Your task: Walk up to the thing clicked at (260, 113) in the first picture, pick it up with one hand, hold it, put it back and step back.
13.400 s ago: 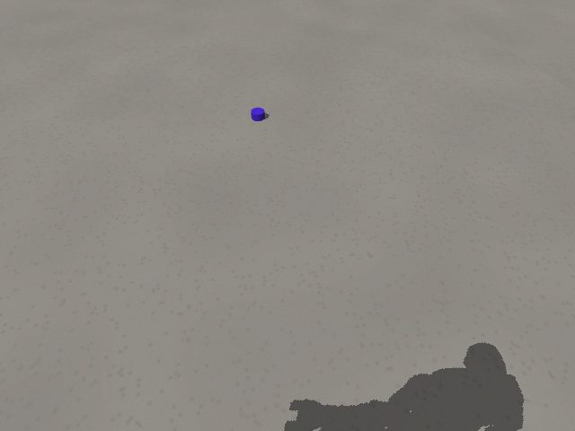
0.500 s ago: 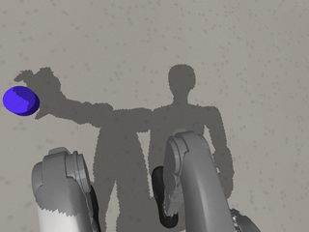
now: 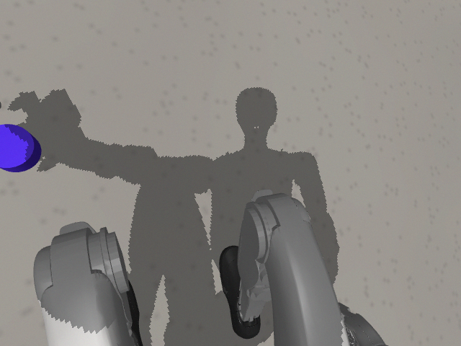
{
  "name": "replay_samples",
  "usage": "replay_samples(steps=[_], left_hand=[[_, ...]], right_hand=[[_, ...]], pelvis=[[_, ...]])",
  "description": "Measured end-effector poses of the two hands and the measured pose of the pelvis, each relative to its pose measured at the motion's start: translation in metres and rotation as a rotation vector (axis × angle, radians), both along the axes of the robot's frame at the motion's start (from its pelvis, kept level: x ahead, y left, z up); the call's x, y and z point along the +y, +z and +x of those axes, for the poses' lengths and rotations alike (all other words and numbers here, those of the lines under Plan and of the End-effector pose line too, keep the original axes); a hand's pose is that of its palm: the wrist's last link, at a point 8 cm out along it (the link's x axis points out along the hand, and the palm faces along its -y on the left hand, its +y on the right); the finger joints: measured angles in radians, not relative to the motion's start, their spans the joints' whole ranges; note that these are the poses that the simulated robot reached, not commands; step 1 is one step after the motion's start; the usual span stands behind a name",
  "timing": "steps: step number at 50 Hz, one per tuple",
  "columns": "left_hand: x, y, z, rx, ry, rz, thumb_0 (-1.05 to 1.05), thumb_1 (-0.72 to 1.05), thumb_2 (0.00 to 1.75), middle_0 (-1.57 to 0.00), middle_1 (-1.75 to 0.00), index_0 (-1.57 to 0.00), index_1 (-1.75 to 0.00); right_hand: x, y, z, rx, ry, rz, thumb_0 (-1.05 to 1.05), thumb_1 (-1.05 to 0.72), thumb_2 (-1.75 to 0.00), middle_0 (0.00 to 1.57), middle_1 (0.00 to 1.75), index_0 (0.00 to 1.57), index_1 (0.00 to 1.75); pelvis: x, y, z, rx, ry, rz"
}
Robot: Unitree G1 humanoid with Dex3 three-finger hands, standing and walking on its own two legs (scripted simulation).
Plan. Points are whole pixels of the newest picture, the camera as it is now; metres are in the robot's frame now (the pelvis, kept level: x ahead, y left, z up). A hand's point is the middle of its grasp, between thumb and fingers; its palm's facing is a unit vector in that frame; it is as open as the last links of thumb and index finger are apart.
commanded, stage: approach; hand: left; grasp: from above
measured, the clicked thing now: (12, 148) +0.47 +0.33 -0.29
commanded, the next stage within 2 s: rest palm in 0.68 s
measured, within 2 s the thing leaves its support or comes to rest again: neither
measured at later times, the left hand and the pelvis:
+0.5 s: hand out of the picture +0.43 +0.35 -0.18, palm faces -0.57 -0.16 -0.80, open 14.0 cm; pelvis -0.01 +0.00 +0.01, yaw +0 degrees
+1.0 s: hand out of the picture +0.47 +0.35 -0.18, palm faces -0.49 -0.09 -0.87, open 14.1 cm; pelvis -0.01 +0.01 +0.00, yaw -1 degrees
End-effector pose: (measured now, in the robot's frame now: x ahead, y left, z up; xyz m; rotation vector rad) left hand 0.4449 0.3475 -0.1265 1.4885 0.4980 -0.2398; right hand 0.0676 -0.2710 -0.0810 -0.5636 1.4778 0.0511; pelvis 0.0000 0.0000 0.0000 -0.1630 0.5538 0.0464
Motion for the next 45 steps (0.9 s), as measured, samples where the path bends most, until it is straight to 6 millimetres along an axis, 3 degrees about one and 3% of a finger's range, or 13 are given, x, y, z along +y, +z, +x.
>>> replay_samples(steps=[7,14,19,25,29,33,40,45], left_hand=[[-0.035,0.010,0.033,-0.114,-0.022,-0.013,0.00,-0.52,0.98,-0.08,-1.05,-0.09,-1.04],[-0.030,0.037,0.048,-0.083,0.074,0.076,0.01,-0.55,1.00,-0.08,-1.04,-0.07,-1.04],[-0.013,0.034,0.033,0.053,0.145,0.079,0.01,-0.55,0.99,-0.08,-1.05,-0.07,-1.04],[0.001,0.004,0.000,0.165,0.121,-0.015,0.01,-0.52,0.96,-0.08,-1.08,-0.09,-1.06],[0.001,-0.006,-0.011,0.095,0.012,-0.067,0.00,-0.51,0.95,-0.08,-1.09,-0.10,-1.06],[-0.003,0.000,-0.009,-0.041,-0.066,-0.070,0.00,-0.51,0.95,-0.08,-1.08,-0.10,-1.05],[0.000,0.021,0.018,-0.125,-0.001,0.011,0.00,-0.54,1.01,-0.09,-1.03,-0.08,-1.03],[0.006,0.028,0.037,-0.078,0.092,0.069,0.00,-0.54,1.03,-0.09,-1.02,-0.07,-1.03]], right_hand=[[-0.001,0.008,-0.009,-0.028,-0.054,-0.009,0.00,-0.91,-0.89,0.20,0.30,0.20,0.29],[-0.002,0.007,-0.023,-0.035,-0.111,0.029,0.00,-0.92,-0.89,0.20,0.30,0.20,0.29],[0.000,0.003,-0.033,-0.014,-0.112,0.052,0.00,-0.92,-0.89,0.20,0.30,0.20,0.29],[0.002,0.004,-0.037,0.046,-0.053,0.039,0.00,-0.91,-0.89,0.20,0.30,0.20,0.29],[0.001,0.009,-0.032,0.072,-0.018,0.002,0.00,-0.91,-0.89,0.20,0.30,0.20,0.30],[-0.002,0.012,-0.016,0.050,0.000,-0.038,0.00,-0.91,-0.89,0.20,0.30,0.20,0.30],[-0.001,0.014,0.019,-0.095,0.023,-0.056,0.00,-0.91,-0.89,0.20,0.30,0.20,0.29],[0.004,0.010,0.015,-0.122,0.022,-0.028,0.00,-0.91,-0.89,0.20,0.30,0.20,0.29]], pelvis=[[0.000,0.002,0.002,0.013,-0.003,-0.001],[-0.001,0.008,0.000,0.026,-0.009,0.009],[-0.001,0.010,-0.004,0.009,-0.008,0.011],[-0.002,0.007,-0.008,-0.021,-0.005,0.004],[-0.001,0.004,-0.009,-0.036,-0.003,-0.007],[0.002,0.001,-0.006,-0.041,0.004,-0.011],[0.006,-0.002,-0.004,-0.020,0.004,-0.019],[0.007,-0.002,-0.006,-0.009,0.000,-0.022]])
